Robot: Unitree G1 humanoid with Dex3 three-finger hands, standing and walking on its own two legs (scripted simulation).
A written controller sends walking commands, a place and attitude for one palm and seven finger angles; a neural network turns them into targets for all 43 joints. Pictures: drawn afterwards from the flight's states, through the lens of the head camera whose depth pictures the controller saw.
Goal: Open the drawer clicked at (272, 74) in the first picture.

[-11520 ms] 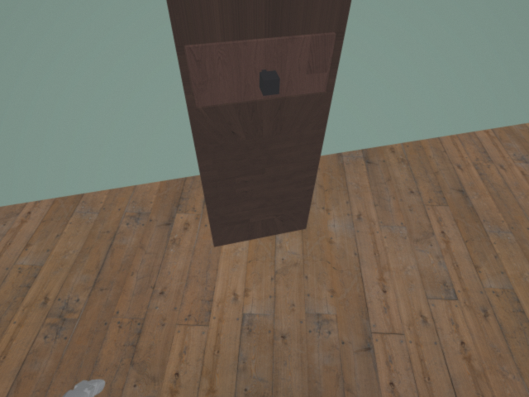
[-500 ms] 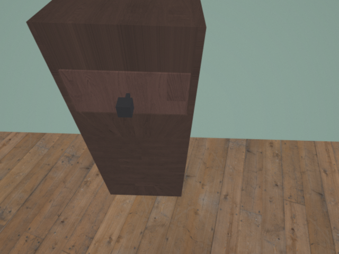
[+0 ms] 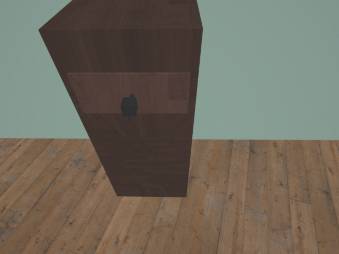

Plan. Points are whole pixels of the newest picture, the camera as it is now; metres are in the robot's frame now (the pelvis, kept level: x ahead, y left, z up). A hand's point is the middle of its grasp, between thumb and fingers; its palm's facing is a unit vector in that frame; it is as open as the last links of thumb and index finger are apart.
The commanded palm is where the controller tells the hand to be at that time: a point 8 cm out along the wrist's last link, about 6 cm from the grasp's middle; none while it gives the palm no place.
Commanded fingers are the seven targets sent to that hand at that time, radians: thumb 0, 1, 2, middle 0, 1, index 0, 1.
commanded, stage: look again from close up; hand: left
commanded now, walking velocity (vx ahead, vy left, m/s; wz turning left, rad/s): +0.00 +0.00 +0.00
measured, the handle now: (130, 102) +0.55 +0.17 +0.04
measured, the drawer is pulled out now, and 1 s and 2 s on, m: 0.00 0.00 0.00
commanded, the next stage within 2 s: raise the hand with hooked fingers in 0.52 s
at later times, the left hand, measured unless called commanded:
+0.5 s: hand out of the picture +0.05 +0.17 -0.17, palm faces +0.00 -0.98 -0.19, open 7.3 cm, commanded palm none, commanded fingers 0.00 0.90 0.90 -0.20 -0.30 -0.20 -0.30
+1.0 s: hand (102, 222) +0.21 +0.19 -0.05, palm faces -0.09 -0.21 -0.97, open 8.4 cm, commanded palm +0.19 +0.21 +0.00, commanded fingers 0.00 0.43 0.70 -0.23 -0.60 -0.23 -0.60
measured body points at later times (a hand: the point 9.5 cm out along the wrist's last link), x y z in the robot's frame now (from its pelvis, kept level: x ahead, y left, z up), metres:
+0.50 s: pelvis +0.04 +0.00 +0.00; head +0.06 -0.01 +0.45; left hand +0.05 +0.22 -0.15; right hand +0.04 -0.22 -0.16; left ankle +0.03 +0.09 -0.74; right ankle +0.05 -0.13 -0.74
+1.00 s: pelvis +0.04 -0.02 -0.03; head +0.08 -0.04 +0.42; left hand +0.21 +0.19 +0.00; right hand +0.30 -0.25 -0.08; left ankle +0.03 +0.09 -0.74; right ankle +0.05 -0.13 -0.74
